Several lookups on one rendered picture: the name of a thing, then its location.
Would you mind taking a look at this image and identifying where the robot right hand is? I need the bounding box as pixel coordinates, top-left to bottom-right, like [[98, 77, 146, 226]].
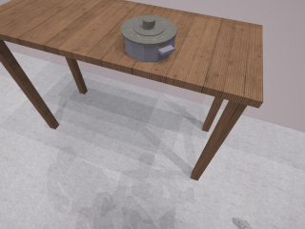
[[233, 217, 254, 229]]

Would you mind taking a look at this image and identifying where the table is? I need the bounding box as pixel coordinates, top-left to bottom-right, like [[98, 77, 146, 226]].
[[0, 0, 264, 180]]

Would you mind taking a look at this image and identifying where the knob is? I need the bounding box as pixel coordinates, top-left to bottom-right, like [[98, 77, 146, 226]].
[[142, 16, 155, 28]]

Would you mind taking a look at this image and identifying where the pot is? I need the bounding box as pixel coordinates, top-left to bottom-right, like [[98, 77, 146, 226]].
[[124, 38, 175, 62]]

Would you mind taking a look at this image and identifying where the lid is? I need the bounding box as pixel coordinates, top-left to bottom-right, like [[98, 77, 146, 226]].
[[120, 15, 177, 46]]

